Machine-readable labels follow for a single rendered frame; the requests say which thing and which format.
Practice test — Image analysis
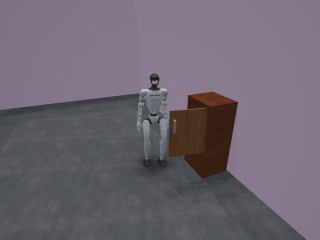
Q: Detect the robot right upper arm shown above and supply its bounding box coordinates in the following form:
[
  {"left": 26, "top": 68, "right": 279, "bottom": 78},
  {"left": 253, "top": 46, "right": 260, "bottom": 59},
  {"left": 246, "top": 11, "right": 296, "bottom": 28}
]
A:
[{"left": 139, "top": 89, "right": 147, "bottom": 108}]

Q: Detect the robot left upper arm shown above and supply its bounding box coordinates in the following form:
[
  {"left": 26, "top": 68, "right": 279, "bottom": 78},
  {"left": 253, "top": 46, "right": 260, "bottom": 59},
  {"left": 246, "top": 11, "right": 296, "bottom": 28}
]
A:
[{"left": 161, "top": 88, "right": 168, "bottom": 106}]

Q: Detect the left robot hand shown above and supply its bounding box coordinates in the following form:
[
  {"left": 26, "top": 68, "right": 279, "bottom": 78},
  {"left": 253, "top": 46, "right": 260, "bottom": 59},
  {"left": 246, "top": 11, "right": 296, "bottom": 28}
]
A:
[{"left": 165, "top": 118, "right": 169, "bottom": 130}]

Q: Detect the right robot thigh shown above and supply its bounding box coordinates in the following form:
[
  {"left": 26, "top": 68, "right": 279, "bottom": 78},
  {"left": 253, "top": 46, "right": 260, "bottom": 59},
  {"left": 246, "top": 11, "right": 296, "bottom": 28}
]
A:
[{"left": 142, "top": 118, "right": 151, "bottom": 147}]

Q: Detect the handle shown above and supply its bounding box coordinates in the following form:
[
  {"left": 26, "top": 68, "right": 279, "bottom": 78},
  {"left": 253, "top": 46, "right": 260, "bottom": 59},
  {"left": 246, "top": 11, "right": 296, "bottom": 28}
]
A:
[{"left": 173, "top": 119, "right": 177, "bottom": 134}]

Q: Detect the right robot forearm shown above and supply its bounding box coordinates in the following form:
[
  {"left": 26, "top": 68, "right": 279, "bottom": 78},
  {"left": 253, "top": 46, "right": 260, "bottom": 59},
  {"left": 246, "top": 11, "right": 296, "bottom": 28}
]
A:
[{"left": 137, "top": 103, "right": 143, "bottom": 122}]

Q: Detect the left robot forearm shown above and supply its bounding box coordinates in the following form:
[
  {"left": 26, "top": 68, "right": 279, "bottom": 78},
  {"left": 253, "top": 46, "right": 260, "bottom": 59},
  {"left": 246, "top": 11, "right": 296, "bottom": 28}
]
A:
[{"left": 162, "top": 102, "right": 168, "bottom": 119}]

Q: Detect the cupboard door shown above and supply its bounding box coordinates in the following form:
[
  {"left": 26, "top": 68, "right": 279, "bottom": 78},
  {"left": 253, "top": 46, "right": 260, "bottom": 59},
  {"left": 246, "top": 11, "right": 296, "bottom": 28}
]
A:
[{"left": 168, "top": 107, "right": 208, "bottom": 157}]

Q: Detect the right robot shin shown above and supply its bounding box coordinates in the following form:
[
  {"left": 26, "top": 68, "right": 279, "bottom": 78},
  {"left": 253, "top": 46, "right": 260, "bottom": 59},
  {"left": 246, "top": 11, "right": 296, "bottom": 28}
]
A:
[{"left": 144, "top": 142, "right": 150, "bottom": 160}]

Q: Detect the right robot hand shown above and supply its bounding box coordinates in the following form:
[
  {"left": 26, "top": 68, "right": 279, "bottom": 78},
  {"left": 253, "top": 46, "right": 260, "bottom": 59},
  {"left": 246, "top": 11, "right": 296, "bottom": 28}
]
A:
[{"left": 136, "top": 121, "right": 143, "bottom": 133}]

